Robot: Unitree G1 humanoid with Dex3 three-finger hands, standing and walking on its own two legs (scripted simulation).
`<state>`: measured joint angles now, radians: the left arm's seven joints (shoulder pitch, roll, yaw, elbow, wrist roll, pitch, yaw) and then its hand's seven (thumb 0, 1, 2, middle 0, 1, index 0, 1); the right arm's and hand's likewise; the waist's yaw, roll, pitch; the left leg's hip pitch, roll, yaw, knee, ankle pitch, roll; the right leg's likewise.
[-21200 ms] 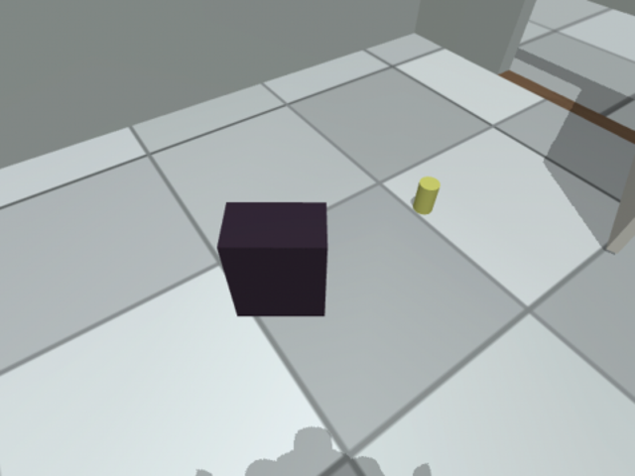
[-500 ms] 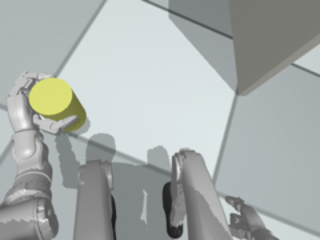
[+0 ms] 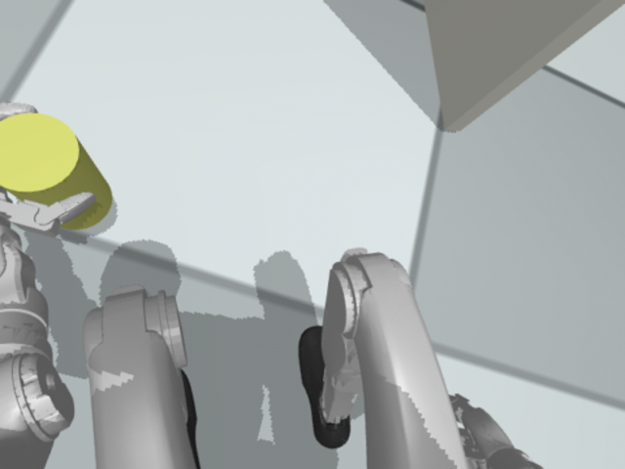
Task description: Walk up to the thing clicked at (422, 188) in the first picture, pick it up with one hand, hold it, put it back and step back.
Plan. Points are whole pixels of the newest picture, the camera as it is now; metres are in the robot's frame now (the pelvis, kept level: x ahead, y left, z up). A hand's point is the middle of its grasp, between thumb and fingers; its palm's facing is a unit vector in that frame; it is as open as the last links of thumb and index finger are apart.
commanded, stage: crouch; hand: left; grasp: from the side
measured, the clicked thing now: (57, 178) +0.47 +0.23 -0.10
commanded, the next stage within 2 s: lower in 0.40 s
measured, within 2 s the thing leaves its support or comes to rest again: rests again in 1.36 s
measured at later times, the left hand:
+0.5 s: hand (51, 185) +0.47 +0.25 -0.13, palm faces +0.23 -0.97 -0.04, open 11.6 cm
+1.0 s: hand (66, 197) +0.48 +0.25 -0.20, palm faces +0.27 -0.96 -0.04, open 11.6 cm
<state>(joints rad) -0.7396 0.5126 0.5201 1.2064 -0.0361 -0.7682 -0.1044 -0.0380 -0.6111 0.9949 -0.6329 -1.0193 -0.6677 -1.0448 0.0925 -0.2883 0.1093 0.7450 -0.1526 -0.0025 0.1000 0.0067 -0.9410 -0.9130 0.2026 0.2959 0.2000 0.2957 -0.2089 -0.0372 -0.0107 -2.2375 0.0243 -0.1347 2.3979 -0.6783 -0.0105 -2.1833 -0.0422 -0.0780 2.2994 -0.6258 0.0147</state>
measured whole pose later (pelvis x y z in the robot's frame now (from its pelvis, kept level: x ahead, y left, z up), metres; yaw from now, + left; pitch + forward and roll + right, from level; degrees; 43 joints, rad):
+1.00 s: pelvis +0.00 +0.01 -0.04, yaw -6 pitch +19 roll -14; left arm -0.75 0.77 0.54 1.37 -0.04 -0.94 -0.02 -0.04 -0.61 1.00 -0.64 -1.01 -0.67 -1.03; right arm -0.07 -0.36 0.38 0.65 -0.30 0.02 0.14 0.00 -0.93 -0.91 0.20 0.30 0.20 0.30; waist -0.27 -0.19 0.25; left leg -2.26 0.01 -0.29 2.60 -0.71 -0.02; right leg -2.14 -0.01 -0.20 2.39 -0.61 0.04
